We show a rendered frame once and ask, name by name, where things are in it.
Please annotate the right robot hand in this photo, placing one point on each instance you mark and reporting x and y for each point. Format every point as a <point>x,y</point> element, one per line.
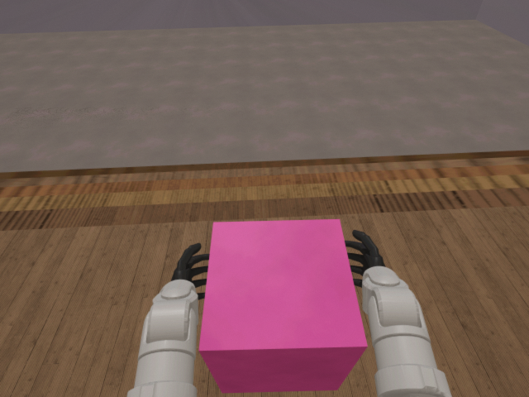
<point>370,257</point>

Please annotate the left robot hand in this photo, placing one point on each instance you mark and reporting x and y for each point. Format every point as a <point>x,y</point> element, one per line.
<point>186,262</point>

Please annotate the right robot forearm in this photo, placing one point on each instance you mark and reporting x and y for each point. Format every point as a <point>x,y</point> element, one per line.
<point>402,346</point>

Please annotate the carton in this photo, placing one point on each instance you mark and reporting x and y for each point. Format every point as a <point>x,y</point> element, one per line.
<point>280,310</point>

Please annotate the left robot forearm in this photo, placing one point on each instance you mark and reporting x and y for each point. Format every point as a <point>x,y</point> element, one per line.
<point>168,344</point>

